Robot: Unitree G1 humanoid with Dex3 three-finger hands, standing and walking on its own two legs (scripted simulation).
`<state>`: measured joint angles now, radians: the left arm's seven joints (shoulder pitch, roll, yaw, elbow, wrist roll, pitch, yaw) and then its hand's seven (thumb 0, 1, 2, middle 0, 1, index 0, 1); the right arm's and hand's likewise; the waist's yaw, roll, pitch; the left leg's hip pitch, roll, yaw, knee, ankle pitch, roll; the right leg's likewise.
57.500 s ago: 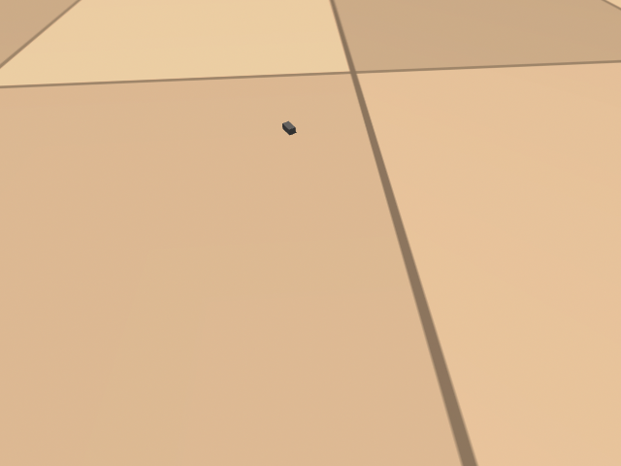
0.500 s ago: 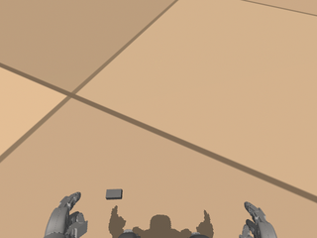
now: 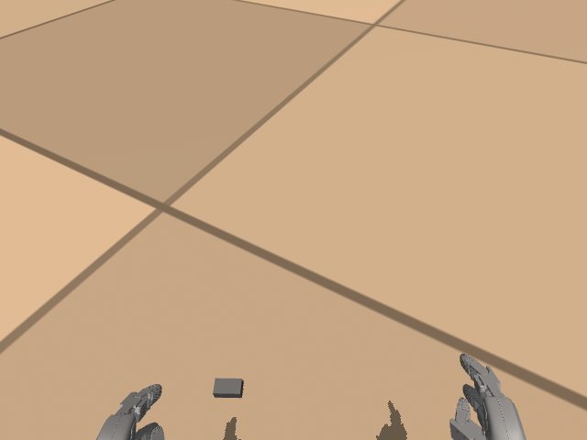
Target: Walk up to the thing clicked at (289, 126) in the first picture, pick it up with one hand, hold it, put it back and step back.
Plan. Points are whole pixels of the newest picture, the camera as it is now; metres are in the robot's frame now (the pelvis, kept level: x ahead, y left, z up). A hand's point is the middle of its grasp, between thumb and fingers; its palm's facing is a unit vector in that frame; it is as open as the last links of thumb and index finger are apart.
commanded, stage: home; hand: left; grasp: from above
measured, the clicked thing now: (228, 388) +0.45 +0.22 -0.70
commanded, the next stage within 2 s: stand in 1.68 s
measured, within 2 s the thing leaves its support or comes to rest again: neither
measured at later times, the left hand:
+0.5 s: hand out of the picture +0.16 +0.17 -0.05, palm faces +0.03 -0.98 -0.21, open 7.4 cm
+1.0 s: hand out of the picture +0.16 +0.17 -0.05, palm faces +0.03 -0.98 -0.21, open 7.4 cm
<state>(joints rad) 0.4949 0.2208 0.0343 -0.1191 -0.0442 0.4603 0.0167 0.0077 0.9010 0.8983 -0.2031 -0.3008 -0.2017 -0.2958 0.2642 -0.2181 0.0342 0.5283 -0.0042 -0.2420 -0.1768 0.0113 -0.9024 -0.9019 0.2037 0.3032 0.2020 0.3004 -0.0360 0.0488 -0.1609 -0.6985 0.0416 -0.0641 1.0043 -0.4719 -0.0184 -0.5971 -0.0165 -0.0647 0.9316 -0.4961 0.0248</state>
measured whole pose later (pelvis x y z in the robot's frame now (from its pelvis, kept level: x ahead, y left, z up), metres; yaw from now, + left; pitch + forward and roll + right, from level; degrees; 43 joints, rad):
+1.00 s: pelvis +0.00 +0.00 +0.00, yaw +0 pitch +10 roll -3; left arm 0.50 0.22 0.03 -0.12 -0.05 0.46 0.02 0.01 0.90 0.90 -0.20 -0.30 -0.20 -0.30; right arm 0.28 -0.22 0.03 0.55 0.00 -0.25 -0.19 0.01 -0.90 -0.90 0.20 0.30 0.20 0.30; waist -0.04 0.05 -0.16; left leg -0.71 0.05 -0.06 1.01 -0.47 -0.02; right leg -0.61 -0.01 -0.06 0.95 -0.50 0.02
